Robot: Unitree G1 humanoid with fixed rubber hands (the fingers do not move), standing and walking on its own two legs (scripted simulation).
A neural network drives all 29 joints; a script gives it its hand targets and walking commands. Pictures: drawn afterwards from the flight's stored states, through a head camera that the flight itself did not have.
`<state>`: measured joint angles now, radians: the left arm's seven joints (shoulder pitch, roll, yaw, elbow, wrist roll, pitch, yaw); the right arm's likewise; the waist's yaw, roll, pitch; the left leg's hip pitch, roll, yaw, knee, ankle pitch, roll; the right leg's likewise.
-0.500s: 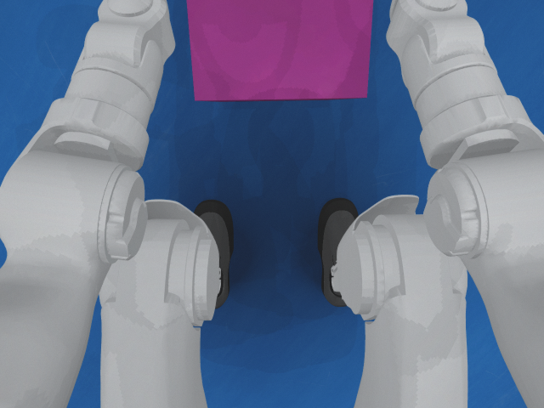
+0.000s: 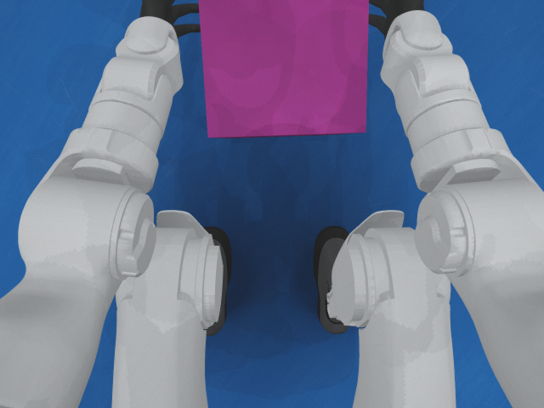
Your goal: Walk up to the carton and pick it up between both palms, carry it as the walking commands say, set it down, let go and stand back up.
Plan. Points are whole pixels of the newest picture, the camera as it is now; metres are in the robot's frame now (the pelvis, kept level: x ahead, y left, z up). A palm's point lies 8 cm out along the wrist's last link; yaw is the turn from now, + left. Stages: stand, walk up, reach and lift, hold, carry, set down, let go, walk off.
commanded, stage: reach and lift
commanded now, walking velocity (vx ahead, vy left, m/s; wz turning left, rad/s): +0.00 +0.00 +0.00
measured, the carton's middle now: (279, 37) +0.54 -0.01 -0.24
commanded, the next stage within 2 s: none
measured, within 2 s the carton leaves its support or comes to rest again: leaves its support in 0.14 s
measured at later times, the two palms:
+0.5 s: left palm (157, 15) +0.52 +0.12 -0.11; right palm (436, 9) +0.52 -0.15 -0.10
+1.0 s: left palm (146, 12) +0.51 +0.11 -0.07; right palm (466, 1) +0.51 -0.15 -0.05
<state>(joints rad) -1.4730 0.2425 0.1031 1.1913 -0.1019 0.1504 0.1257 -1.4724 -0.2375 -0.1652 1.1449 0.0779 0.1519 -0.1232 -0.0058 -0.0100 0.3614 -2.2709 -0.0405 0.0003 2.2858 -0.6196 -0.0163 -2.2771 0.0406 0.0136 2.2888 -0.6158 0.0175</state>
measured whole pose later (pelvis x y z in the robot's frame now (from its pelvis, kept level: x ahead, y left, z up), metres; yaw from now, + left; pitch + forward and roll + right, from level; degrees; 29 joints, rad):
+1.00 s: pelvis -0.03 +0.00 +0.07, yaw +0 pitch +26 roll -1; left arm -1.37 0.11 0.27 0.72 0.04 0.36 0.22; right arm -1.35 -0.11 -0.35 0.64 -0.05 0.35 -0.16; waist -0.03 -0.03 0.53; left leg -1.95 -0.09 -0.03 2.08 -0.57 -0.03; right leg -1.94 0.09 0.05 2.08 -0.59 0.07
